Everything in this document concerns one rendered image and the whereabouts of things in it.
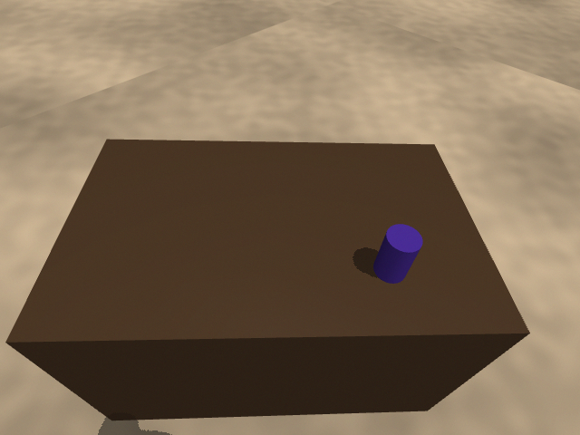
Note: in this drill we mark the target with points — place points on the can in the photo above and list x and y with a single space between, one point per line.
399 248

